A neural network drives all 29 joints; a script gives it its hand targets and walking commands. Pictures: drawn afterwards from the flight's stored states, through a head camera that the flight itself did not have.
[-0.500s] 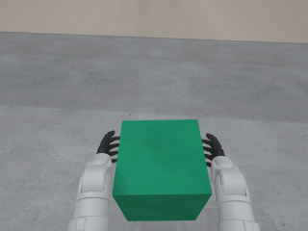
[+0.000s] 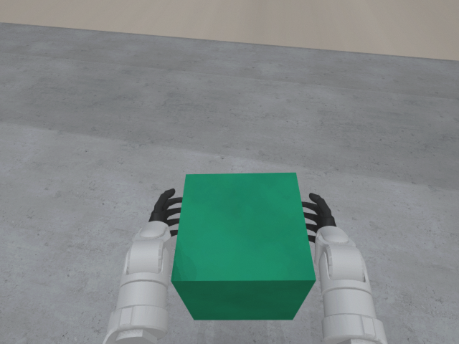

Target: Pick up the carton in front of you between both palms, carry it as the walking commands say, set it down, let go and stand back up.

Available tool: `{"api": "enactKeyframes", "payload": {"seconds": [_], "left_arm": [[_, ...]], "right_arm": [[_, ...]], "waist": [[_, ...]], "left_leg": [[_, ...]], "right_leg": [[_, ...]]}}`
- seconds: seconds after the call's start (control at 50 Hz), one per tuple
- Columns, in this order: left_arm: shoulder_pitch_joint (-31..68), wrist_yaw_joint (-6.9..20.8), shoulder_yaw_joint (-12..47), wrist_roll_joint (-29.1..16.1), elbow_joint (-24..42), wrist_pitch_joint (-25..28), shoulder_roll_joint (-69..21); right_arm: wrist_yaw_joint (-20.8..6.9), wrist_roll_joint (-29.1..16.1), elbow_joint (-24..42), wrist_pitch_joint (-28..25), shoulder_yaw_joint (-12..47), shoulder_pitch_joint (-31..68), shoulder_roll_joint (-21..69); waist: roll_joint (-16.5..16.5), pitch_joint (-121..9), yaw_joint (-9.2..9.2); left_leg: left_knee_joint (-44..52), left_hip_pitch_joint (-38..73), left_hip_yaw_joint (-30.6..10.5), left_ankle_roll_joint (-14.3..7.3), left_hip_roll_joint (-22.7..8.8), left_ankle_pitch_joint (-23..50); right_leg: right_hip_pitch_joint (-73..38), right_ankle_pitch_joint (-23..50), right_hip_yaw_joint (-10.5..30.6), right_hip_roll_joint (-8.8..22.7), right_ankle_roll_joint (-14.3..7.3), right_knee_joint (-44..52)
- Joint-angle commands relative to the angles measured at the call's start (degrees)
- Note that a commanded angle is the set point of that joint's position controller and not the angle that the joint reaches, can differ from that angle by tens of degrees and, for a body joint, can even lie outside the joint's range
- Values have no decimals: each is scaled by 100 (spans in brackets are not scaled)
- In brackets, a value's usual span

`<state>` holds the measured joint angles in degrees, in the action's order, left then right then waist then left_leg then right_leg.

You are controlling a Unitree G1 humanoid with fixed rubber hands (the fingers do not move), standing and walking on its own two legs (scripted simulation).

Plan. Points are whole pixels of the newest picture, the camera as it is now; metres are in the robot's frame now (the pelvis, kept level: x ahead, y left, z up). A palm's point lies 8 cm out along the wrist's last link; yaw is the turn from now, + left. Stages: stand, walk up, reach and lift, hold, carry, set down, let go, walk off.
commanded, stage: set down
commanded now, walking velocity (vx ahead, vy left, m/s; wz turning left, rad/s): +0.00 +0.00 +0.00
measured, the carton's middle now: (241, 250) +0.29 -0.01 -0.05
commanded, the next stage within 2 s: none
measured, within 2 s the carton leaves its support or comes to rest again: neither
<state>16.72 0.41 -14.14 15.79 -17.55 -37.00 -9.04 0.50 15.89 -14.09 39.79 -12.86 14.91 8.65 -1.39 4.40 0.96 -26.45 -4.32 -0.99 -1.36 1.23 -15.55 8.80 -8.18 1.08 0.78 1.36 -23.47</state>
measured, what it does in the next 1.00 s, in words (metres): lowers itself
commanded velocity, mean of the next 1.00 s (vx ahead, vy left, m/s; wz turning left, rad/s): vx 0.00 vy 0.00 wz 0.00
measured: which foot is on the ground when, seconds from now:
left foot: down 0.00-1.00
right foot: down 0.00-1.00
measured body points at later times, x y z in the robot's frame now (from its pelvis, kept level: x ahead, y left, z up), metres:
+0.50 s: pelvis -0.04 -0.03 -0.09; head +0.16 -0.03 +0.31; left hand +0.36 +0.13 -0.16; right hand +0.35 -0.17 -0.18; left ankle +0.00 +0.11 -0.74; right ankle +0.06 -0.14 -0.74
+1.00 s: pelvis -0.05 -0.02 -0.21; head +0.19 -0.02 +0.17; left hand +0.40 +0.11 -0.31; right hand +0.38 -0.19 -0.31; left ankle +0.00 +0.11 -0.74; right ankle +0.06 -0.14 -0.74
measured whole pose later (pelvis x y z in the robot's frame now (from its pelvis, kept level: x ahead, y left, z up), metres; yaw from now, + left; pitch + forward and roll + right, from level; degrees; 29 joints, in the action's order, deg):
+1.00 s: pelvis -0.05 -0.02 -0.21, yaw +5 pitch +44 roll +1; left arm 47.7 -4.8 -21.8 10.5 -42.2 -9.6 -3.8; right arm 2.1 11.2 -37.3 11.0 -24.5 43.2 1.3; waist -2.9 -13.0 3.7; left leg -88.6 -101.1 -3.9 1.6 7.8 -31.5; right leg 105.3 -24.3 5.1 -3.2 2.7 -85.6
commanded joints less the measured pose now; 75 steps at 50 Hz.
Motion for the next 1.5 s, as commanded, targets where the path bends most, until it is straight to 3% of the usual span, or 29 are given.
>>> {"api": "enactKeyframes", "payload": {"seconds": [0.0,0.1,0.16,0.2,0.3,0.42,0.46,0.52,0.6,0.66,0.84,1.1,1.48], "left_arm": [[3470,1461,2518,-960,-740,473,-4844],[4078,1468,1039,-111,-2059,1044,-4491],[3902,1303,292,385,-2433,1350,-3983],[3861,1226,107,500,-2515,1644,-3709],[4138,1226,654,246,-2464,2533,-3869],[4718,1152,1882,-413,-2081,3143,-4575],[4764,1073,2230,-645,-1872,3142,-4669],[4787,982,2480,-844,-1795,2991,-4777],[4827,938,2339,-836,-2106,2702,-4912],[4930,908,2092,-763,-2379,2564,-4957],[5505,600,1830,-763,-2698,2750,-4789],[6466,117,2136,-1111,-2511,2928,-4423],[7988,40,1745,-1276,-3126,2863,-3822]], "right_arm": [[-1184,-899,-495,-463,2199,3242,5153],[-1170,-280,-1608,-911,1210,4127,4920],[-1032,109,-1892,-1295,561,4097,4353],[-939,239,-1977,-1639,359,4013,4049],[-764,144,-1986,-2611,712,4113,4224],[-655,-517,-1483,-3292,2145,4900,4895],[-629,-696,-1238,-3311,2484,4994,4929],[-668,-823,-1211,-3181,2659,5028,4879],[-789,-814,-1520,-2900,2460,5094,4788],[-871,-762,-1780,-2762,2212,5245,4693],[-913,-750,-2282,-2913,1686,5670,4268],[-849,-1200,-2193,-3054,1683,6509,3640],[-904,-1359,-2650,-2971,1313,8000,2929]], "waist": [[8,-968,277],[190,-913,87],[157,-1033,11],[160,-1323,12],[186,-2784,92],[98,-5568,31],[134,-6344,57],[143,-6623,128],[96,-6085,181],[76,-5790,217],[-26,-6129,402],[-118,-6953,594],[-60,-6736,827]], "left_leg": [[624,-1374,-477,-128,165,-517],[-21,-2195,-424,-221,329,-761],[-387,-2749,-349,-189,411,-531],[-697,-3117,-300,-142,476,-290],[-1622,-4088,-224,-25,668,310],[-2729,-5305,-82,133,806,747],[-3042,-5536,-61,196,846,827],[-3364,-5857,-61,244,875,633],[-3655,-6441,-44,256,894,-62],[-3863,-6885,-25,262,913,-371],[-4741,-7685,39,337,1029,-167],[-6014,-8358,195,409,1152,-270],[-7537,-9912,463,334,1233,-887]], "right_leg": [[-918,-460,164,-616,-201,-100],[-279,-1026,226,-525,-182,-436],[300,-721,206,-562,-140,-801],[642,-353,193,-601,-112,-1126],[1202,687,253,-681,-41,-1993],[1313,1657,299,-690,37,-3225],[1504,1737,260,-728,48,-3585],[2294,1226,125,-800,64,-3920],[3493,207,-19,-855,34,-4179],[4151,-153,-94,-876,23,-4397],[5469,30,-210,-912,45,-5270],[6529,15,-390,-897,151,-6500],[7455,-313,-500,-759,203,-7806]]}}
